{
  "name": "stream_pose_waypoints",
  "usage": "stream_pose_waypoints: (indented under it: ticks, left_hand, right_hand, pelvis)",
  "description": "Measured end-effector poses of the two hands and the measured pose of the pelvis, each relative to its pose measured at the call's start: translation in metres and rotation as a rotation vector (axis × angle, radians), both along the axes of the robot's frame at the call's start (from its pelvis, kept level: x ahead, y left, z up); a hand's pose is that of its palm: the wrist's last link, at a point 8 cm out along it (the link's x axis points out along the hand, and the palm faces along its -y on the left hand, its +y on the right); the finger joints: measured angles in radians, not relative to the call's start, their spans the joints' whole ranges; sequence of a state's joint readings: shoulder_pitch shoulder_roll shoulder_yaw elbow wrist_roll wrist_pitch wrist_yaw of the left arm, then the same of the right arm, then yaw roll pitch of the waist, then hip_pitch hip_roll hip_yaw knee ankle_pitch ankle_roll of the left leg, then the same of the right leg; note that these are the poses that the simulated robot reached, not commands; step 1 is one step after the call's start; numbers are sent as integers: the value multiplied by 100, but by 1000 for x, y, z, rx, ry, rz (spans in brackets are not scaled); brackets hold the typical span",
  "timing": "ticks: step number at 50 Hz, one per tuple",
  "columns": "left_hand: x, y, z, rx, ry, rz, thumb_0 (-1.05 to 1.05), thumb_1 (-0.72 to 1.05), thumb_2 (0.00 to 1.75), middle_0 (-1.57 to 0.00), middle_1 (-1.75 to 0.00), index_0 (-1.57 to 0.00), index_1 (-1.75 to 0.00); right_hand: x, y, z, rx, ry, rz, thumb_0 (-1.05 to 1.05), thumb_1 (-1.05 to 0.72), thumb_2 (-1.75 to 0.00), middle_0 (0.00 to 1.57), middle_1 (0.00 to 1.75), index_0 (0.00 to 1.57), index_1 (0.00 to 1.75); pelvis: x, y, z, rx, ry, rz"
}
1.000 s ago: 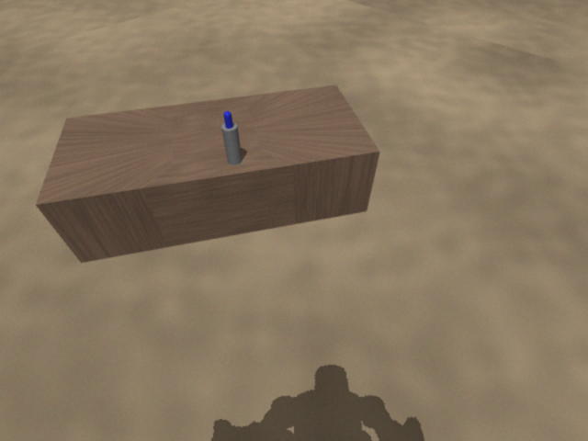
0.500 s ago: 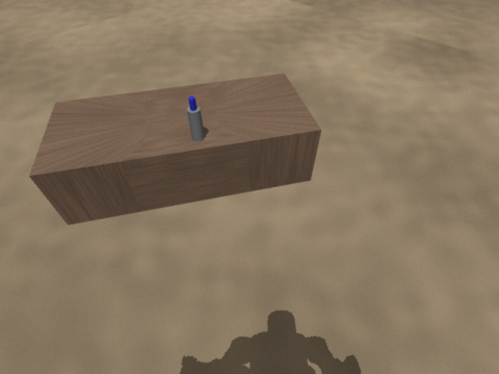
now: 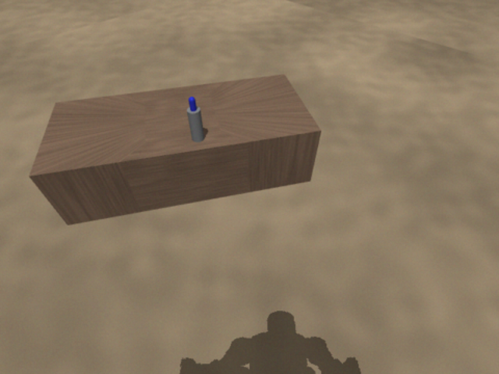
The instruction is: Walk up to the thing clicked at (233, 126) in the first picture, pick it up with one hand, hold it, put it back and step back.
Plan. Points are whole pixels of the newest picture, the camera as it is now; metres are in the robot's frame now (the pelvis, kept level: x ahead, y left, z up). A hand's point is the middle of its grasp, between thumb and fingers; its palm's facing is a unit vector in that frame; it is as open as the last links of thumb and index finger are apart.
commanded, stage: stand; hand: left
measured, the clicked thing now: (195, 119) +1.18 +0.26 -0.31
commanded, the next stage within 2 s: walk up in 0.12 s
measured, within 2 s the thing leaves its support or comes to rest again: neither
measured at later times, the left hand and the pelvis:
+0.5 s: hand out of the picture +0.06 +0.33 -0.18, palm faces +0.09 -0.93 -0.35, open 7.4 cm; pelvis +0.08 +0.04 -0.02, yaw +5 degrees
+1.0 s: hand (137, 255) +0.41 +0.28 -0.15, palm faces +0.06 -0.93 -0.36, open 7.4 cm; pelvis +0.30 +0.00 -0.03, yaw +7 degrees
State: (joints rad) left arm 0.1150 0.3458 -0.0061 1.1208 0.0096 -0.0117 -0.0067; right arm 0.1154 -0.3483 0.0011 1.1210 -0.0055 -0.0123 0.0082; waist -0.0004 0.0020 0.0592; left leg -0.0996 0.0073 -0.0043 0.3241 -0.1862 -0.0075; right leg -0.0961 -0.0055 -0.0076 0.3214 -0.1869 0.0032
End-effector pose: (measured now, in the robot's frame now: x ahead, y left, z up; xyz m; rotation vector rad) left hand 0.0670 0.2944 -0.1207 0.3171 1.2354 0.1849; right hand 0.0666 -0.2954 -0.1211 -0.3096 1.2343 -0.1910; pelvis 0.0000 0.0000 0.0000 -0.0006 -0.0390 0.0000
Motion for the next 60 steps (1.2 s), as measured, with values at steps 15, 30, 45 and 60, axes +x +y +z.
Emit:
stream_pose_waypoints:
  ticks: [15, 30, 45, 60]
  left_hand:
    - [-2, 22, -1, 8, -86, 63, 1, 90, 90, -20, -30, -21, -30]
    - [36, 81, -19, -8, 58, 124, 1, 91, 90, -20, -30, -20, -30]
    - [259, 54, 4, 3, -137, 14, 1, 91, 90, -20, -30, -20, -30]
    - [349, 3, 24, 26, -158, 84, 1, 90, 90, -20, -30, -21, -30]
  right_hand:
    - [16, -18, -2, -30, 6, 51, 1, -90, -90, 21, 30, 20, 30]
    - [147, 27, 26, -94, -143, 128, 1, -90, -90, 21, 30, 20, 30]
    - [225, 2, -2, -44, -39, 84, 1, -89, -90, 21, 30, 21, 30]
    - [409, -28, 4, -13, -106, 181, 1, -90, -90, 21, 30, 20, 30]
  pelvis:
    - [20, -1, -14, -16, 14, 56]
    - [117, 50, -17, -3, -17, 103]
    - [254, 25, -24, 41, -12, 104]
    - [382, -14, -10, 10, -19, 117]
